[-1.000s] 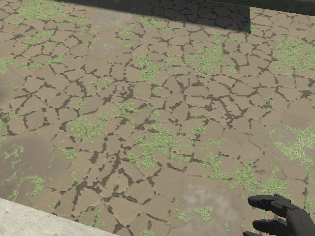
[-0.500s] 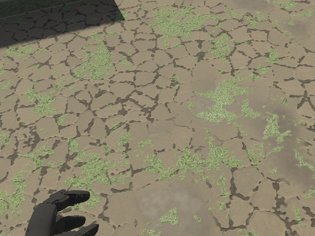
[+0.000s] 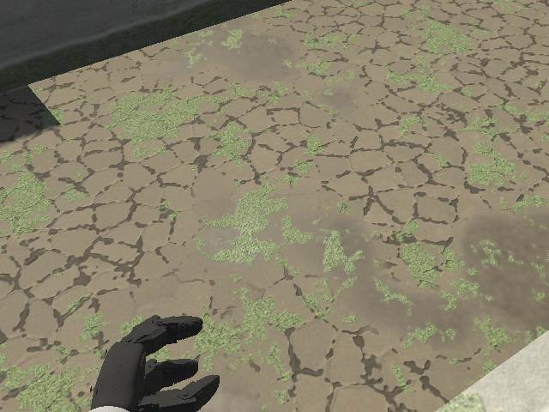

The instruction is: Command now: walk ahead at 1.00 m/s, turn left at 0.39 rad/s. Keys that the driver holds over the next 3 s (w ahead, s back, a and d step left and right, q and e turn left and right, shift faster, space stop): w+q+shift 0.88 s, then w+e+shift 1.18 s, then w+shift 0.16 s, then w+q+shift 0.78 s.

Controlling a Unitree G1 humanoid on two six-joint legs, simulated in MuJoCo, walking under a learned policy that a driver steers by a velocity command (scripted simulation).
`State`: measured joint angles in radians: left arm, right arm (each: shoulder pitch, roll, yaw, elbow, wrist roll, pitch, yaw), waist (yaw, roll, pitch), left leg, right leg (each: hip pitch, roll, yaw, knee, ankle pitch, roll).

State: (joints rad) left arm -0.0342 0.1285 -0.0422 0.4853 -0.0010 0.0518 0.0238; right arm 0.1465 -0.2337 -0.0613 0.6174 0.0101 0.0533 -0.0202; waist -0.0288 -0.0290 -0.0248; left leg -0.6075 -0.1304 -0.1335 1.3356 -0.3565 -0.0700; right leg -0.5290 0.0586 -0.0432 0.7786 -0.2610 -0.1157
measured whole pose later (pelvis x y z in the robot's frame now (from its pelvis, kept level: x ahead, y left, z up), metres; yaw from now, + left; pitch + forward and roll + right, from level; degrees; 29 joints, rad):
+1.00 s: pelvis -0.14 +0.00 +0.00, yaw +50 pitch +3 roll -1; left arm 0.08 0.24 0.02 0.55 0.04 0.03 0.05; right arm 0.22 -0.20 0.02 0.56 -0.02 0.06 -0.01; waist -0.01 -0.01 0.00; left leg -0.47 -0.11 -0.03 0.82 -0.40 0.10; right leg -0.75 -0.04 0.03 1.30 -0.34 0.10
